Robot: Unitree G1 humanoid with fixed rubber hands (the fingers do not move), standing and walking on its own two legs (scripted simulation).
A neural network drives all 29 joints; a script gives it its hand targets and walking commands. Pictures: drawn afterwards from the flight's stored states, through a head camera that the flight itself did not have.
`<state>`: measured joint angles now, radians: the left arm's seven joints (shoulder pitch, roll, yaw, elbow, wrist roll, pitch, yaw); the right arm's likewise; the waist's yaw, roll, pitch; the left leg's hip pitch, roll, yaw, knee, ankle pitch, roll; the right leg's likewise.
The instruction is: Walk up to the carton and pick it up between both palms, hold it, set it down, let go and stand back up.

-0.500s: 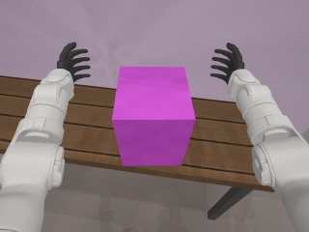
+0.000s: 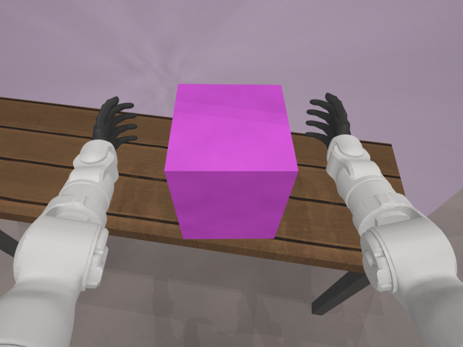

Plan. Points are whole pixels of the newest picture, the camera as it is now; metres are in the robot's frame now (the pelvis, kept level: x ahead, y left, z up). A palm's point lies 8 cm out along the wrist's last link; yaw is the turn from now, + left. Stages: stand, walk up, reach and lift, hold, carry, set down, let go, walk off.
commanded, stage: reach and lift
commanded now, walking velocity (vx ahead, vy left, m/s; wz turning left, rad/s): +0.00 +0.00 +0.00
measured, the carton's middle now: (229, 166) +0.45 +0.01 +0.01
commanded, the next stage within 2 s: none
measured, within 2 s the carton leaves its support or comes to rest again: neither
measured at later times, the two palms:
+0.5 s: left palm (127, 151) +0.45 +0.21 +0.06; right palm (331, 149) +0.44 -0.18 +0.07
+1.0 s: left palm (149, 148) +0.45 +0.16 +0.07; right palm (308, 151) +0.43 -0.13 +0.07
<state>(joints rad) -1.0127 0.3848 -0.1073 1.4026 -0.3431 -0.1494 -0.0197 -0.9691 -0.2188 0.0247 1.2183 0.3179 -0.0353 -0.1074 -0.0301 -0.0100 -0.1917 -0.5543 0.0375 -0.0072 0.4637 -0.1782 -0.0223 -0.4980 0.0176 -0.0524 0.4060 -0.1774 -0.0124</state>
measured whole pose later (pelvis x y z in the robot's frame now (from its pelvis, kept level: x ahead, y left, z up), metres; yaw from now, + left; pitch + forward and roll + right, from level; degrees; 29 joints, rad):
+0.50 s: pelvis +0.00 +0.01 -0.01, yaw -1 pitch +22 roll -1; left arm -1.07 0.32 -0.11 1.53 -0.32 -0.31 0.00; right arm -1.00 -0.22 0.07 1.34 0.36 -0.20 -0.08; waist -0.04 -0.01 -0.25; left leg -0.76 0.04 0.00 0.58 -0.22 -0.01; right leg -0.71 0.01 -0.04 0.54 -0.22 0.00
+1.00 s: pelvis +0.00 +0.01 +0.00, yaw -1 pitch +19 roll -1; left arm -1.05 0.19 0.16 1.44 -0.01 -0.26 0.07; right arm -0.97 -0.04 -0.24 1.26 0.02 -0.19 -0.15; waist -0.04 -0.03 -0.20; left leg -0.65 0.04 0.01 0.49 -0.18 -0.01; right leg -0.59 0.01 -0.03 0.43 -0.17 0.00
